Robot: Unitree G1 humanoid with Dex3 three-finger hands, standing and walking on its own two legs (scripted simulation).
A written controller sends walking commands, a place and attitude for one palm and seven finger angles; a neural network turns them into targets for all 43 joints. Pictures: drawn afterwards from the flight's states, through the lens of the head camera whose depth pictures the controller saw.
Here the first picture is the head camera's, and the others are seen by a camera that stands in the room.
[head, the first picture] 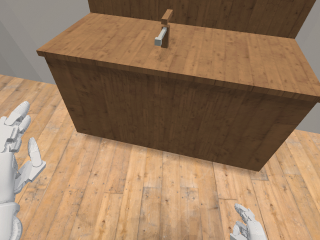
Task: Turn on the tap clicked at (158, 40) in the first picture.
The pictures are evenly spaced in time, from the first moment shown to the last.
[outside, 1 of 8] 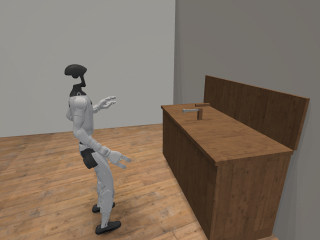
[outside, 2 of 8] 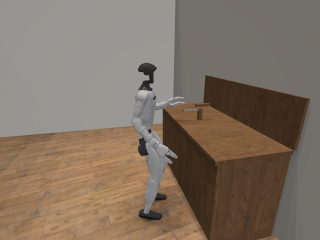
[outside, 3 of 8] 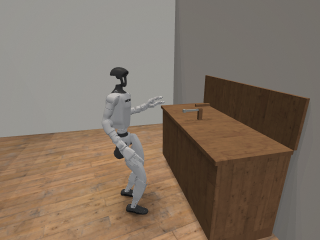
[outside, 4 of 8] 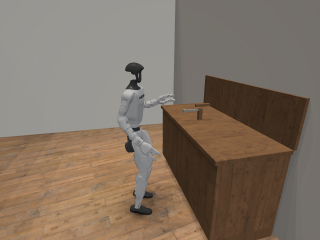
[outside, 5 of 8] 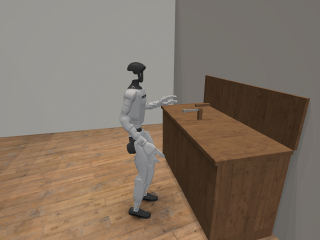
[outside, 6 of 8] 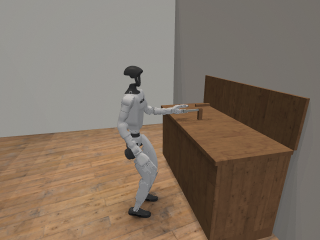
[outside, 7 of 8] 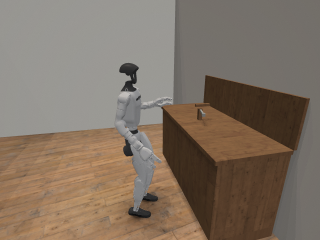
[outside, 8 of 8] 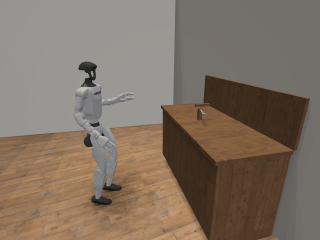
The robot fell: no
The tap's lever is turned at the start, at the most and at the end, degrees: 0 76 75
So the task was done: yes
